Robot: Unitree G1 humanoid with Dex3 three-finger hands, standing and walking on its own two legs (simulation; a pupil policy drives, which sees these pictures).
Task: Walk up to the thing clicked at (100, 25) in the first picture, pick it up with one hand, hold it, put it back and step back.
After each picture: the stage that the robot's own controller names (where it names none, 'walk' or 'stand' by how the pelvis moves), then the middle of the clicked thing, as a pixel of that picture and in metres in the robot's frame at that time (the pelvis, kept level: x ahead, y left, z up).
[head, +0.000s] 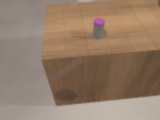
stand; (98, 28) +0.82 -0.09 -0.10
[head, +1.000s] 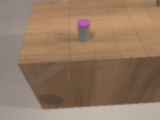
rise first; (83, 31) +0.73 +0.04 -0.07
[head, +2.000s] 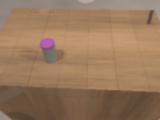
rise first; (49, 51) +0.56 +0.20 -0.07
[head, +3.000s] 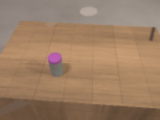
stand; (55, 65) +0.54 +0.16 -0.10
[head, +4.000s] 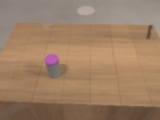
stand; (53, 66) +0.53 +0.17 -0.11
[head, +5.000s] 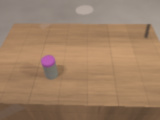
stand; (49, 67) +0.52 +0.19 -0.11
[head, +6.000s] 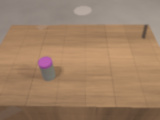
stand; (47, 69) +0.52 +0.20 -0.11
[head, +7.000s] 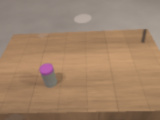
rise first; (48, 75) +0.50 +0.21 -0.10
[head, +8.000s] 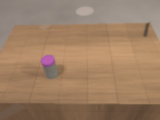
go down; (49, 67) +0.52 +0.21 -0.10
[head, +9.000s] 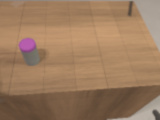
go down; (30, 52) +0.53 +0.20 -0.07
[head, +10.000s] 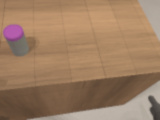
go down; (17, 41) +0.54 +0.20 -0.03
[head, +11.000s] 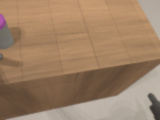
close in; out of the picture +0.54 +0.21 +0.00
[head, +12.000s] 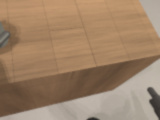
close; out of the picture +0.53 +0.20 +0.01
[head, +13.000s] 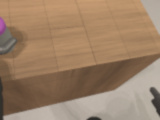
lift; out of the picture +0.51 +0.18 +0.02
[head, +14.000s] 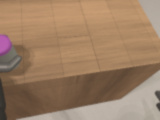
lift; (4, 54) +0.45 +0.20 +0.02
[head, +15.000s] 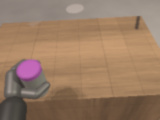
hold; (34, 79) +0.32 +0.16 +0.10
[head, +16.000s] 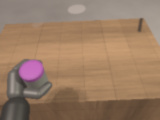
hold; (36, 79) +0.32 +0.17 +0.10
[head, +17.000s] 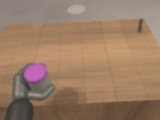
hold; (40, 82) +0.33 +0.16 +0.07
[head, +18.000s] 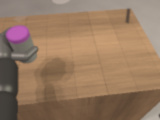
crouch; (23, 45) +0.45 +0.18 +0.11
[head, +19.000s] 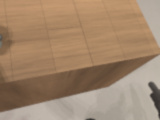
lower; out of the picture +0.52 +0.22 -0.01
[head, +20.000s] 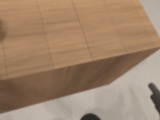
lower; out of the picture +0.54 +0.22 +0.03
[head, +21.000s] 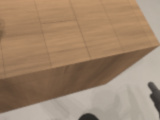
lower; out of the picture +0.54 +0.22 +0.02
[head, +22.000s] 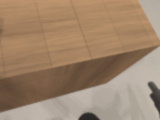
lower; out of the picture +0.55 +0.22 +0.03
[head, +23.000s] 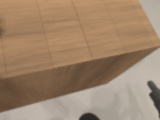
loosen; out of the picture +0.55 +0.22 +0.03
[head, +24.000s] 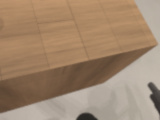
withdraw; out of the picture +0.54 +0.21 +0.02
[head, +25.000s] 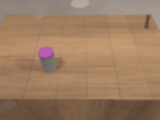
sink last; (47, 60) +0.51 +0.19 -0.05
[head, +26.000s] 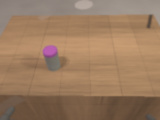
stand; (52, 58) +0.53 +0.19 -0.06
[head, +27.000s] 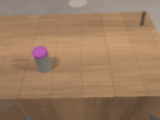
stand; (42, 59) +0.52 +0.21 -0.05
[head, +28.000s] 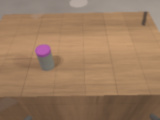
stand; (45, 58) +0.53 +0.20 -0.05
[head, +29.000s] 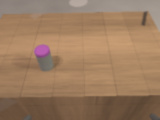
stand; (44, 58) +0.52 +0.20 -0.05
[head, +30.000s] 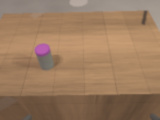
stand; (44, 57) +0.53 +0.20 -0.05
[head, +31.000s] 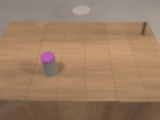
stand; (49, 64) +0.53 +0.19 -0.08
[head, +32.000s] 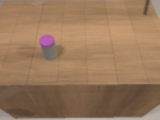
walk; (48, 48) +0.56 +0.18 -0.09
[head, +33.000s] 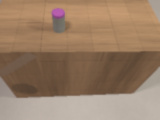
walk; (58, 21) +0.73 +0.14 -0.09
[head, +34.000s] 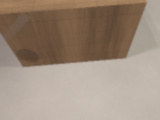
walk; out of the picture +1.06 +0.27 -0.07
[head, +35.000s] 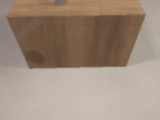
stand; out of the picture +1.15 +0.19 -0.09
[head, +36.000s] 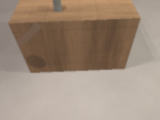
stand; (57, 3) +1.18 +0.21 -0.10
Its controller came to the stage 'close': yes
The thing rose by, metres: 0.20
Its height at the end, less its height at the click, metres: +0.00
